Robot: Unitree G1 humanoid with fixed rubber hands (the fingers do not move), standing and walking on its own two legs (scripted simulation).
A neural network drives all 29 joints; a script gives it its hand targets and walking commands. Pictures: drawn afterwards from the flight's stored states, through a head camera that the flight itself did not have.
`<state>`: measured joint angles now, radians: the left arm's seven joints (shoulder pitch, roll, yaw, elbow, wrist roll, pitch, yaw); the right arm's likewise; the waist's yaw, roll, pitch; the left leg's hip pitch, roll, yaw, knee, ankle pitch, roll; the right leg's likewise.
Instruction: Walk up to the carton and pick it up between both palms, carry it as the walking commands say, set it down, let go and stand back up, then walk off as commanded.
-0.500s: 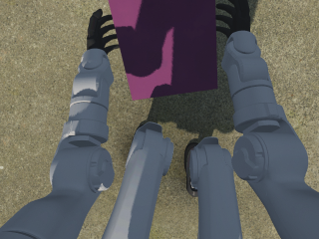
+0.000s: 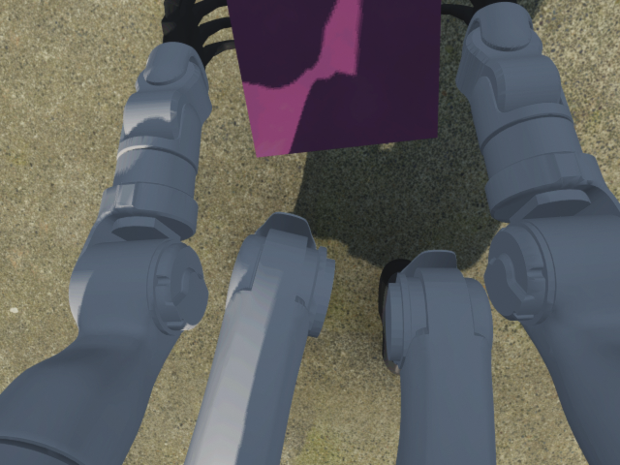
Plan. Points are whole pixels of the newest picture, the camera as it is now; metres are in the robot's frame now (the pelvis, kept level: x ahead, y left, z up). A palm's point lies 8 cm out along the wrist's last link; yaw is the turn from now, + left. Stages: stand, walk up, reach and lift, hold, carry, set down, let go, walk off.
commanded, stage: set down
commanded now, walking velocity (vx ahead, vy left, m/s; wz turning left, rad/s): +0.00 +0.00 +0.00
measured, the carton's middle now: (334, 33) +0.54 +0.10 -0.27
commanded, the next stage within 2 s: none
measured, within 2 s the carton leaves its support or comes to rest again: rests again in 1.46 s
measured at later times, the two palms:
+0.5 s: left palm (186, 47) +0.48 +0.24 -0.18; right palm (489, 17) +0.55 -0.06 -0.17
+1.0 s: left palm (187, 45) +0.49 +0.25 -0.19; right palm (481, 4) +0.57 -0.05 -0.19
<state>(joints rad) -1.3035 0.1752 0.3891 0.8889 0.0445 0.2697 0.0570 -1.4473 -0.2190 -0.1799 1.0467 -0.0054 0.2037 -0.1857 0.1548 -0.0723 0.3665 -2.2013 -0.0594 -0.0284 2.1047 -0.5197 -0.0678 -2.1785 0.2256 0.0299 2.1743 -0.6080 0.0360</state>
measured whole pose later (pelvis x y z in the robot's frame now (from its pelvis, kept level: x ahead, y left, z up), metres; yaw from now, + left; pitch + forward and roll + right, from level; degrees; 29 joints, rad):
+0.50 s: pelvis -0.01 +0.01 -0.01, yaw -1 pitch +33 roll +1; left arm -1.35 0.21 0.39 0.97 0.05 0.23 0.04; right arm -1.49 -0.24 -0.19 1.14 -0.02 0.17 -0.12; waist 0.16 -0.08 0.40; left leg -2.21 -0.03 -0.01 2.14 -0.51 -0.03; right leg -2.19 0.20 0.02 2.20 -0.59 0.04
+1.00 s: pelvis +0.01 +0.00 -0.02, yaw -1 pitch +34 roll +2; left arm -1.31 0.21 0.42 0.94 0.05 0.19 -0.01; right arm -1.50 -0.24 -0.17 1.14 -0.02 0.15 -0.11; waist 0.16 -0.08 0.40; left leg -2.23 -0.01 0.00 2.18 -0.55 -0.03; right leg -2.21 0.18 0.00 2.24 -0.63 0.01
